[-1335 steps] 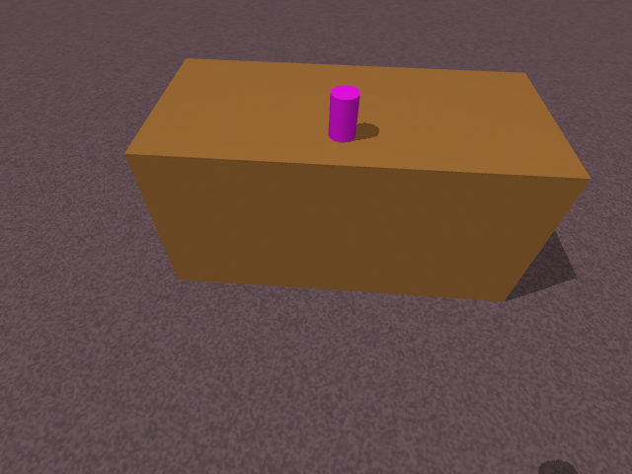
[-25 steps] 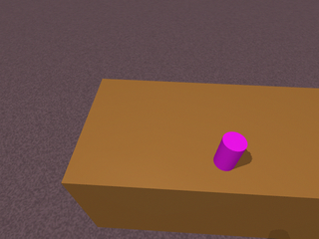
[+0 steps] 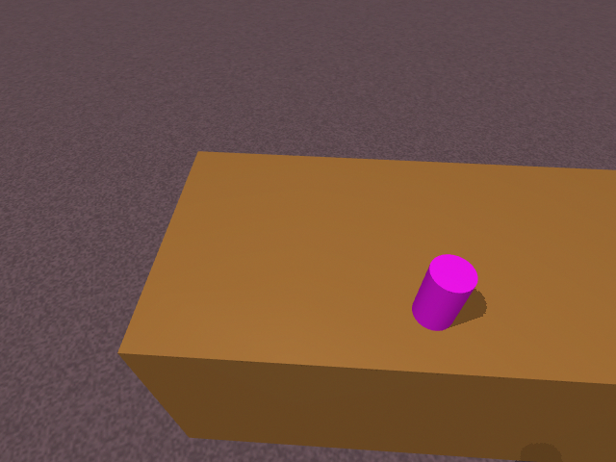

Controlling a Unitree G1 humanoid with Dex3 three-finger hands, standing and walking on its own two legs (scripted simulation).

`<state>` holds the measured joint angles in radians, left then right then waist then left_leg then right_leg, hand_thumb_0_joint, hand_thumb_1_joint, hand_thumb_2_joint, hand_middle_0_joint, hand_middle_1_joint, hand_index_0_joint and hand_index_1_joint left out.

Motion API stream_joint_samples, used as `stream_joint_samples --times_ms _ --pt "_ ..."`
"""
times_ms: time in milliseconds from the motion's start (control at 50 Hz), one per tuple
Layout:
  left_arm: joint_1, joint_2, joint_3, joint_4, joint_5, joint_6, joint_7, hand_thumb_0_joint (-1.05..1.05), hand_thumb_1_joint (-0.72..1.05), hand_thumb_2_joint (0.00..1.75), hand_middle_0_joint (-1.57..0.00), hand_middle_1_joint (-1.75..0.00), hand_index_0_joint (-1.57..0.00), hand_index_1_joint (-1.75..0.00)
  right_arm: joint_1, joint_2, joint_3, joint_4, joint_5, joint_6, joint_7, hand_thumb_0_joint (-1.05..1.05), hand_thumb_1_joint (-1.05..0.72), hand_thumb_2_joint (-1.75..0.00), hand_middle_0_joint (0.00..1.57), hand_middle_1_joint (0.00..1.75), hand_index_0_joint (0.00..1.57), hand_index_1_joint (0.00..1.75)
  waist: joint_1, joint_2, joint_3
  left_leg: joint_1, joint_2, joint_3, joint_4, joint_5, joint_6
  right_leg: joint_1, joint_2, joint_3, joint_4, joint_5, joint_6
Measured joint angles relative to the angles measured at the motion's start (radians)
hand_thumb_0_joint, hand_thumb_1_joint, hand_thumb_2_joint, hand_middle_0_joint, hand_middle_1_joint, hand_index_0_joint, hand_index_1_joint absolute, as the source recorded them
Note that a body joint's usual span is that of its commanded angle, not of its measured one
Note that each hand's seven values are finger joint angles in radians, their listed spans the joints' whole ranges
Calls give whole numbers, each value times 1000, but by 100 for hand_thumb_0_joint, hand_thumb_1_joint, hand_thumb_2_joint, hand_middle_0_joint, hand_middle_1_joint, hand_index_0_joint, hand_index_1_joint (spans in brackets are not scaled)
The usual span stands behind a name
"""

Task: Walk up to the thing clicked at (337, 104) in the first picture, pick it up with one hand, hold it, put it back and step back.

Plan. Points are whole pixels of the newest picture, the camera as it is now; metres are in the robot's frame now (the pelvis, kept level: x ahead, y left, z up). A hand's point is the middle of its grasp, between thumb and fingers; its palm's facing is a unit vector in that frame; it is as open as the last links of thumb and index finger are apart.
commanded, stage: stand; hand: right
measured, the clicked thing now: (442, 293) +0.43 -0.25 -0.12
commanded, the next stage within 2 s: step back in 1.86 s
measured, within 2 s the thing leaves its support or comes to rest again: neither
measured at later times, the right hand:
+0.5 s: hand out of the picture +0.07 -0.25 -0.16, palm faces -0.05 +0.94 -0.34, open 7.4 cm
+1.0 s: hand out of the picture +0.07 -0.25 -0.16, palm faces -0.05 +0.94 -0.34, open 7.4 cm
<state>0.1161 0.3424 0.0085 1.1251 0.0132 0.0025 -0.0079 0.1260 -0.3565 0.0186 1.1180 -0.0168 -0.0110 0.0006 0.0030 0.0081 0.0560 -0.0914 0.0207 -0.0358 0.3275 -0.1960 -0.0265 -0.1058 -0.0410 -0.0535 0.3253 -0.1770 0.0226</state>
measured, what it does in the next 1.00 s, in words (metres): stands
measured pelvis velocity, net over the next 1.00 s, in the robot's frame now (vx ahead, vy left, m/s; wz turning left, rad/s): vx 0.00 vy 0.00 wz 0.00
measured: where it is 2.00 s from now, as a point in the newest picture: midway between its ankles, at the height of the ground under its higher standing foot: outside the picture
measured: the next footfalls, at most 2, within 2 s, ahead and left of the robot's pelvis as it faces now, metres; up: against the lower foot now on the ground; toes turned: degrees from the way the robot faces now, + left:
none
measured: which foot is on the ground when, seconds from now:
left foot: down 0.00-1.00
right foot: down 0.00-1.00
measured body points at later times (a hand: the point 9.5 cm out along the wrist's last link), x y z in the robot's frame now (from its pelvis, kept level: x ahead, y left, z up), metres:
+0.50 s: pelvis +0.00 +0.00 +0.00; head +0.01 +0.00 +0.45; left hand +0.07 +0.30 -0.13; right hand +0.08 -0.30 -0.13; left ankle -0.01 +0.14 -0.75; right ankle +0.00 -0.13 -0.75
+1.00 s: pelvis +0.00 +0.00 +0.00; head +0.01 +0.00 +0.45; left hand +0.07 +0.30 -0.13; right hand +0.07 -0.30 -0.13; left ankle -0.01 +0.14 -0.75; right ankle +0.00 -0.13 -0.75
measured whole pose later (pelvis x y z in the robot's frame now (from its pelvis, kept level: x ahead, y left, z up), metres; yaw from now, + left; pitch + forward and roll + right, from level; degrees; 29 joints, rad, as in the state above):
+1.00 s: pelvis +0.00 +0.00 +0.00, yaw +0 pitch -2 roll +0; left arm 0.12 0.34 0.01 1.12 0.01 0.00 -0.01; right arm 0.13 -0.35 0.01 1.12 -0.02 -0.01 0.00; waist 0.00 0.00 0.06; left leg -0.09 0.02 -0.04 0.33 -0.20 -0.02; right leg -0.10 -0.04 -0.05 0.32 -0.18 0.03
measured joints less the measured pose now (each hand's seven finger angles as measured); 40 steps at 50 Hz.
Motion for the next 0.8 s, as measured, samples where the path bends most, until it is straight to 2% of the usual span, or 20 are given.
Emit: stream_joint_samples --times_ms 800 --pt "1 2 0 -5 2 -4 1 0 90 89 -20 -30 -20 -30 -1 4 -5 -1 1 2 3 1 -90 -89 21 30 20 30 -1 -4 -1 0 -2 0 -1 -2 2 2 -2 0 -4 0 2"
